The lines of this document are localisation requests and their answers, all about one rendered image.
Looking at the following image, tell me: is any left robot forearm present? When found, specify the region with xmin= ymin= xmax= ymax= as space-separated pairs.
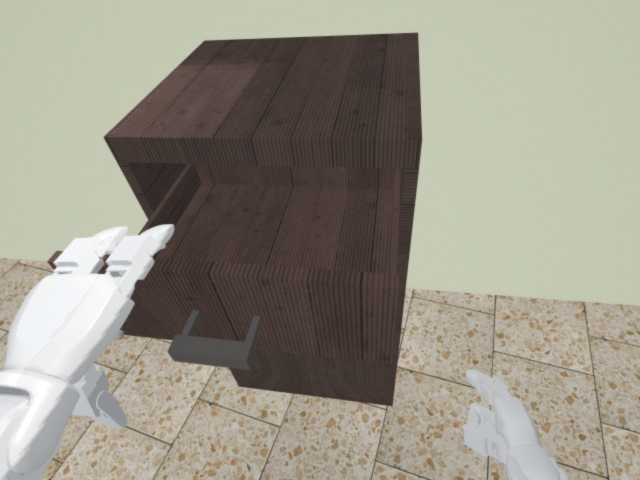
xmin=0 ymin=369 xmax=80 ymax=480

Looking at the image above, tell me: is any drawer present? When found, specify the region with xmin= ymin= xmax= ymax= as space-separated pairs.
xmin=47 ymin=164 xmax=400 ymax=364

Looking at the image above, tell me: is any cabinet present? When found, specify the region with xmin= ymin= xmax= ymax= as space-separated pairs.
xmin=104 ymin=33 xmax=422 ymax=406

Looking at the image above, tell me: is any left robot hand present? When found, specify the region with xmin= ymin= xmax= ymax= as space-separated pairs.
xmin=4 ymin=224 xmax=174 ymax=429

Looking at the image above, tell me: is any handle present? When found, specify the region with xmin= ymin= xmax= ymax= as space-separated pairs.
xmin=167 ymin=310 xmax=262 ymax=370

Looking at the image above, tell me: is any right robot hand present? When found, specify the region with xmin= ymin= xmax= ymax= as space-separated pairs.
xmin=463 ymin=369 xmax=542 ymax=468

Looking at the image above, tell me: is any right robot forearm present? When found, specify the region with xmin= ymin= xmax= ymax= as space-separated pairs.
xmin=506 ymin=443 xmax=571 ymax=480

